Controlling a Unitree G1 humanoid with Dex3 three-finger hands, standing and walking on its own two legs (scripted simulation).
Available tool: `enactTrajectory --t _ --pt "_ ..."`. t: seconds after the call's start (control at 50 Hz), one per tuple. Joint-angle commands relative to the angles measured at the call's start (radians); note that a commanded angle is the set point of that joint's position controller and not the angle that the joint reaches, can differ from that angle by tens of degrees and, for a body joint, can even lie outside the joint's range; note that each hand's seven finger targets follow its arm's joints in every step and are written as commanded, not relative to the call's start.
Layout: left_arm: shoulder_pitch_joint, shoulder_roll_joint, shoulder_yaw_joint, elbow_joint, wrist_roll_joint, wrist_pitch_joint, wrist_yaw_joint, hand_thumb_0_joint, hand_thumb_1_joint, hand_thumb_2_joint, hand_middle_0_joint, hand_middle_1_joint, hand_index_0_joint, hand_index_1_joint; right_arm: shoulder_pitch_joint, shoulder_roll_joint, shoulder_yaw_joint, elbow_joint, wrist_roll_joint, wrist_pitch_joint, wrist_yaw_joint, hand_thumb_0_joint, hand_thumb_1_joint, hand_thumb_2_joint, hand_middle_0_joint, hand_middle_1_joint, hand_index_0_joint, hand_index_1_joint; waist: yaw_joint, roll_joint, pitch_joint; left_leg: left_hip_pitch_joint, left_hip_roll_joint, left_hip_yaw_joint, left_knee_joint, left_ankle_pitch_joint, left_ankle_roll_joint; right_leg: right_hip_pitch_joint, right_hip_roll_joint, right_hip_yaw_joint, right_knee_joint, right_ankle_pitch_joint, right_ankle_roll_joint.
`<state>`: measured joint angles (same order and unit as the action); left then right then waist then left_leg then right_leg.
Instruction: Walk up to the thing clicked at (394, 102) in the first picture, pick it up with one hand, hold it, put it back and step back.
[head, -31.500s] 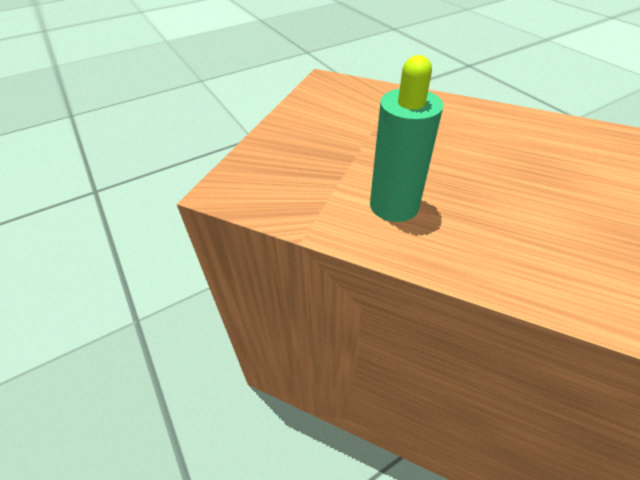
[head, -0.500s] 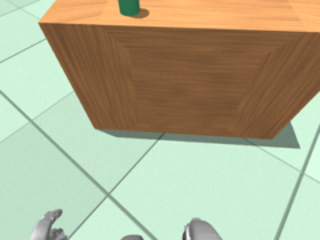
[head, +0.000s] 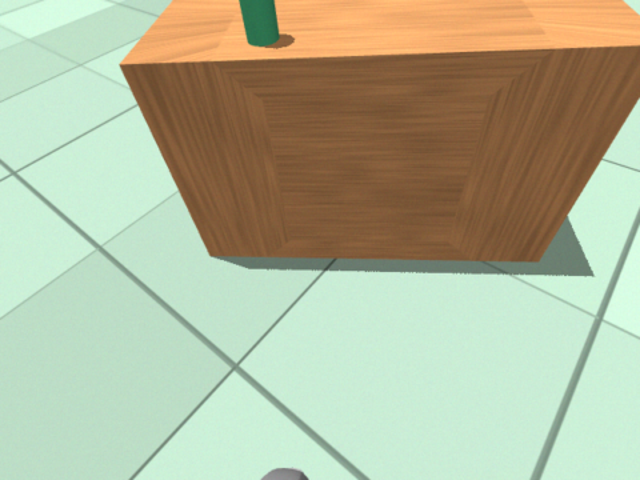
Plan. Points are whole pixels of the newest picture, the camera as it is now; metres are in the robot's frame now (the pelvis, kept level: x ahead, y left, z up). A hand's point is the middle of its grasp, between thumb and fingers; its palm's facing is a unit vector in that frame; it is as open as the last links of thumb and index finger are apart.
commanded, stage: step back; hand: left
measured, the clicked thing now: out of the picture +1.11 +0.20 +0.16
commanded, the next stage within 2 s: stand in 0.98 s
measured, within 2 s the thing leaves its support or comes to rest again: neither
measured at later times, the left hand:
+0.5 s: hand out of the picture +0.02 +0.27 -0.14, palm faces +0.06 -0.93 -0.37, open 7.4 cm
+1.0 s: hand out of the picture +0.11 +0.29 -0.13, palm faces +0.02 -0.93 -0.37, open 7.4 cm
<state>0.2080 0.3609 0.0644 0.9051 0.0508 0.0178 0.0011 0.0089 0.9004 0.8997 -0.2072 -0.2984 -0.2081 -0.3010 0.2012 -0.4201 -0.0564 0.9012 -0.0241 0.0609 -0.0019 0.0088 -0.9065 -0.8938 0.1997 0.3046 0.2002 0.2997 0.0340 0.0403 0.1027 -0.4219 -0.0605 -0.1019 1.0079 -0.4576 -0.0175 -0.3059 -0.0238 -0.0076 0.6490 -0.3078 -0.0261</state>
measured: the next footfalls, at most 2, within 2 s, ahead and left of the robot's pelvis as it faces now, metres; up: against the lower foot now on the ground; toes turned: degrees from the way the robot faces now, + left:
left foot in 0.08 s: +0.07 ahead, +0.15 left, +0.00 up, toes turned +2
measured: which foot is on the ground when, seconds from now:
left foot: up 0.00-0.06, down 0.08-1.00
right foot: down 0.00-1.00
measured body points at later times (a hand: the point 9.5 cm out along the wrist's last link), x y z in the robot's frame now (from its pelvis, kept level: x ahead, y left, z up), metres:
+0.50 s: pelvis -0.01 +0.00 +0.00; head +0.00 +0.00 +0.45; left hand +0.02 +0.32 -0.12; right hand +0.07 -0.31 -0.12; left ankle -0.01 +0.13 -0.70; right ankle +0.00 -0.11 -0.73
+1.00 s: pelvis +0.02 +0.02 +0.01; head +0.04 +0.03 +0.46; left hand +0.11 +0.34 -0.11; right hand +0.15 -0.26 -0.11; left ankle +0.03 +0.15 -0.73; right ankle +0.00 -0.11 -0.73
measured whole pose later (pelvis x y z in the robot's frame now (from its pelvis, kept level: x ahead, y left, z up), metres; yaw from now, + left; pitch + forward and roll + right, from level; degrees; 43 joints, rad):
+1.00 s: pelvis +0.02 +0.02 +0.01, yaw +0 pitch -2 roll +0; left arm 0.09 0.37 0.02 1.07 0.01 -0.02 0.00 0.01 0.91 0.90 -0.20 -0.30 -0.20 -0.30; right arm 0.03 -0.32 -0.02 1.07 -0.01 -0.01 0.01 0.01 -0.91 -0.89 0.20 0.30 0.20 0.30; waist 0.02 0.00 0.07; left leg -0.20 0.02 0.02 0.48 -0.24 0.00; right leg -0.14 -0.02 0.02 0.46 -0.28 0.02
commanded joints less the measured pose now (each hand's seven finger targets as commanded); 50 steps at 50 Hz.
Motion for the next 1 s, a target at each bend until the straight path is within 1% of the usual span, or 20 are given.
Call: enactTrajectory --t 0.0,0.06,0.08,0.1,0.12,0.16,0.28,0.32,0.34,0.36,0.38,0.5,0.56,0.58,0.6,0.62,0.66,0.7,0.76,0.98 --pt "-0.044 0.313 0.089 -0.079 0.003 -0.031 0.011 0.000 0.900 0.900 -0.200 -0.300 -0.200 -0.300 -0.057 -0.163 -0.041 -0.063 -0.012 -0.055 0.001 0.000 -0.900 -0.900 0.200 0.300 0.200 0.300 0.033 -0.255 -0.059 0.014 0.065 0.060 -0.335 -0.112 0.011 0.084 -0.252 0.328 -0.315 -0.393 -0.167" --pt "-0.042 0.256 0.051 -0.075 -0.005 -0.012 0.002 0.000 0.900 0.900 -0.200 -0.300 -0.200 -0.300 0.071 -0.162 -0.061 0.026 -0.010 -0.072 0.004 0.000 -0.900 -0.900 0.200 0.300 0.200 0.300 -0.033 -0.129 -0.073 0.363 0.034 0.087 -0.631 0.060 0.048 -0.133 -0.149 0.177 -0.177 -0.368 -0.089" --pt "-0.023 0.196 0.032 -0.079 -0.013 -0.013 -0.002 0.000 0.900 0.900 -0.200 -0.300 -0.200 -0.300 0.086 -0.208 -0.072 0.027 -0.021 -0.081 0.000 0.000 -0.900 -0.900 0.200 0.300 0.200 0.300 -0.046 0.045 -0.087 0.430 0.178 -0.195 -0.709 -0.161 0.097 -0.281 -0.065 0.093 -0.016 -0.329 -0.031" --pt "-0.093 0.208 0.041 -0.072 -0.031 -0.014 0.001 0.000 0.900 0.900 -0.200 -0.300 -0.200 -0.300 0.036 -0.299 -0.077 0.007 -0.027 -0.084 -0.001 0.000 -0.900 -0.900 0.200 0.300 0.200 0.300 -0.068 0.164 -0.040 0.195 0.402 -0.521 -0.840 -0.521 0.220 -0.285 0.017 -0.001 0.163 -0.279 0.019" --pt "-0.137 0.268 0.060 -0.067 -0.020 -0.016 0.000 0.000 0.900 0.900 -0.200 -0.300 -0.200 -0.300 -0.018 -0.297 -0.079 -0.007 -0.021 -0.093 0.000 0.000 -0.900 -0.900 0.200 0.300 0.200 0.300 -0.063 0.053 0.042 0.048 0.416 -0.511 -0.863 -0.510 0.251 -0.215 -0.013 0.113 0.250 -0.230 0.011" --pt "-0.061 0.219 0.047 -0.035 -0.036 -0.024 -0.015 0.000 0.900 0.900 -0.200 -0.300 -0.200 -0.300 -0.087 -0.206 -0.044 -0.010 -0.023 -0.112 -0.007 0.000 -0.900 -0.900 0.200 0.300 0.200 0.300 -0.006 0.015 0.011 0.150 0.296 -0.278 -0.784 -0.212 0.186 -0.176 -0.013 0.110 0.232 -0.101 0.008" --pt "0.020 0.202 0.054 0.030 -0.024 -0.044 -0.020 0.000 0.900 0.900 -0.200 -0.300 -0.200 -0.300 -0.083 -0.207 -0.055 -0.007 -0.023 -0.079 0.008 0.000 -0.900 -0.900 0.200 0.300 0.200 0.300 -0.001 0.124 -0.015 0.025 0.245 -0.099 -0.678 -0.210 0.152 0.144 0.040 -0.034 -0.135 -0.051 0.007" --pt "0.061 0.219 0.062 0.042 -0.012 -0.056 -0.006 0.000 0.900 0.900 -0.200 -0.300 -0.200 -0.300 -0.044 -0.152 -0.037 -0.005 -0.014 -0.067 0.006 0.000 -0.900 -0.900 0.200 0.300 0.200 0.300 0.017 0.024 -0.037 -0.048 0.176 -0.027 -0.502 -0.144 0.102 0.290 0.041 0.030 -0.246 -0.054 -0.014" --pt "0.092 0.279 0.073 0.047 -0.002 -0.066 0.004 0.000 0.900 0.900 -0.200 -0.300 -0.200 -0.300 -0.067 -0.096 -0.023 -0.031 -0.004 -0.070 0.007 0.000 -0.900 -0.900 0.200 0.300 0.200 0.300 0.037 -0.143 -0.049 -0.186 0.076 0.034 -0.296 -0.111 0.049 0.310 -0.143 0.370 -0.353 -0.243 -0.087" --pt "0.076 0.349 0.086 0.042 -0.003 -0.074 0.002 0.000 0.900 0.900 -0.200 -0.300 -0.200 -0.300 -0.087 -0.119 -0.033 -0.028 -0.008 -0.070 -0.003 0.000 -0.900 -0.900 0.200 0.300 0.200 0.300 0.045 -0.196 -0.008 -0.158 0.038 0.025 -0.136 -0.135 0.033 0.157 -0.324 0.582 -0.452 -0.428 -0.174" --pt "0.015 0.346 0.086 0.009 -0.008 -0.078 0.003 0.000 0.900 0.900 -0.200 -0.300 -0.200 -0.300 -0.058 -0.160 -0.044 -0.016 -0.007 -0.074 -0.006 0.000 -0.900 -0.900 0.200 0.300 0.200 0.300 0.019 -0.135 0.034 -0.140 0.068 -0.040 -0.084 -0.102 0.031 0.102 -0.363 0.599 -0.440 -0.372 -0.225" --pt "-0.052 0.277 0.053 0.000 -0.020 -0.083 0.004 0.000 0.900 0.900 -0.200 -0.300 -0.200 -0.300 0.002 -0.121 -0.035 0.029 0.000 -0.093 0.006 0.000 -0.900 -0.900 0.200 0.300 0.200 0.300 -0.018 -0.188 -0.070 0.105 0.086 0.079 -0.314 0.015 0.015 0.049 -0.226 0.215 -0.289 0.168 -0.150" --pt "-0.076 0.232 0.023 -0.009 -0.031 -0.063 0.004 0.000 0.900 0.900 -0.200 -0.300 -0.200 -0.300 0.018 -0.111 -0.042 0.055 -0.005 -0.100 -0.001 0.000 -0.900 -0.900 0.200 0.300 0.200 0.300 -0.051 -0.133 -0.118 0.305 0.063 0.094 -0.571 0.297 0.032 -0.003 -0.142 0.096 -0.117 0.333 -0.074" --pt "-0.070 0.197 0.011 -0.014 -0.038 -0.059 0.004 0.000 0.900 0.900 -0.200 -0.300 -0.200 -0.300 0.023 -0.137 -0.049 0.056 -0.011 -0.105 -0.008 0.000 -0.900 -0.900 0.200 0.300 0.200 0.300 -0.051 -0.075 -0.154 0.358 0.153 -0.014 -0.594 0.397 0.062 -0.029 -0.099 0.066 -0.043 0.327 -0.037" --pt "-0.066 0.160 0.002 -0.012 -0.054 -0.050 0.003 0.000 0.900 0.900 -0.200 -0.300 -0.200 -0.300 -0.021 -0.187 -0.049 0.041 -0.010 -0.111 -0.013 0.000 -0.900 -0.900 0.200 0.300 0.200 0.300 -0.031 0.048 -0.168 0.303 0.300 -0.213 -0.656 0.357 0.131 -0.045 -0.007 0.021 0.028 0.104 0.009" --pt "-0.055 0.204 0.016 0.013 -0.056 -0.038 0.010 0.000 0.900 0.900 -0.200 -0.300 -0.200 -0.300 -0.060 -0.240 -0.056 0.033 -0.002 -0.108 -0.011 0.000 -0.900 -0.900 0.200 0.300 0.200 0.300 -0.023 0.076 -0.148 0.195 0.363 -0.248 -0.662 0.285 0.217 0.030 0.005 0.008 0.043 -0.152 0.007" --pt "-0.049 0.191 0.009 0.035 -0.045 -0.040 0.009 0.000 0.900 0.900 -0.200 -0.300 -0.200 -0.300 -0.116 -0.205 -0.040 0.037 -0.004 -0.105 -0.009 0.000 -0.900 -0.900 0.200 0.300 0.200 0.300 -0.001 0.081 -0.112 0.188 0.330 -0.186 -0.645 0.330 0.190 0.054 -0.009 0.025 -0.025 -0.133 -0.004" --pt "-0.023 0.200 0.013 0.067 -0.045 -0.053 0.011 0.000 0.900 0.900 -0.200 -0.300 -0.200 -0.300 -0.159 -0.176 -0.025 0.042 0.003 -0.101 -0.010 0.000 -0.900 -0.900 0.200 0.300 0.200 0.300 0.016 0.101 -0.114 0.152 0.263 -0.081 -0.586 0.464 0.111 0.155 -0.028 0.040 -0.163 0.092 -0.005" --pt "-0.078 0.241 0.019 0.077 -0.043 -0.061 0.008 0.000 0.900 0.900 -0.200 -0.300 -0.200 -0.300 -0.141 -0.130 -0.014 0.065 0.015 -0.096 -0.011 0.000 -0.900 -0.900 0.200 0.300 0.200 0.300 -0.020 0.009 -0.159 0.199 0.178 0.005 -0.557 0.419 0.053 0.178 -0.088 0.115 -0.182 0.266 -0.027" --pt "-0.155 0.193 -0.014 0.130 -0.051 -0.058 0.010 0.000 0.900 0.900 -0.200 -0.300 -0.200 -0.300 -0.190 -0.135 -0.009 0.130 0.020 -0.097 -0.002 0.000 -0.900 -0.900 0.200 0.300 0.200 0.300 -0.037 -0.050 -0.163 0.323 0.194 0.014 -0.645 0.520 0.054 0.201 -0.095 0.100 -0.296 0.345 0.007"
